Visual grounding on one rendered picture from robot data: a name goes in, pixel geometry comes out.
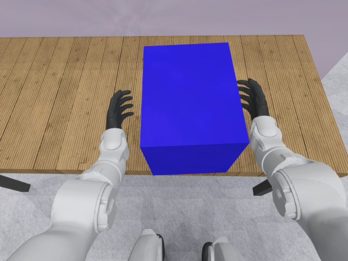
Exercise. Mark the table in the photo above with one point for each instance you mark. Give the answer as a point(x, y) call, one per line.
point(55, 93)

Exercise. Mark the left robot hand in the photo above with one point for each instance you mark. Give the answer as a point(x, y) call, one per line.
point(114, 114)

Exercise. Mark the robot right thigh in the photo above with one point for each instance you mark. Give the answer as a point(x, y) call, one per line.
point(224, 252)

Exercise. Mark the right robot forearm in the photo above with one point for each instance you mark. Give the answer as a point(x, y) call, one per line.
point(271, 153)

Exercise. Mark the carton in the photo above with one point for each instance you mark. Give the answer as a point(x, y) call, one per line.
point(192, 120)

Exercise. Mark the right robot hand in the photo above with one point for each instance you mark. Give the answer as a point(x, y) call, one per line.
point(257, 103)

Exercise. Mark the robot right upper arm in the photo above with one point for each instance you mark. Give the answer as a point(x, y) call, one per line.
point(312, 195)

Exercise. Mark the robot left upper arm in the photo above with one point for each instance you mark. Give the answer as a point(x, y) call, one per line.
point(82, 210)

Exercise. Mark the left robot shin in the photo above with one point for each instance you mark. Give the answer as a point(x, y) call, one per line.
point(148, 231)

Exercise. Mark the left robot forearm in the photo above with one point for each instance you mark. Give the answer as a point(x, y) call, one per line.
point(111, 164)

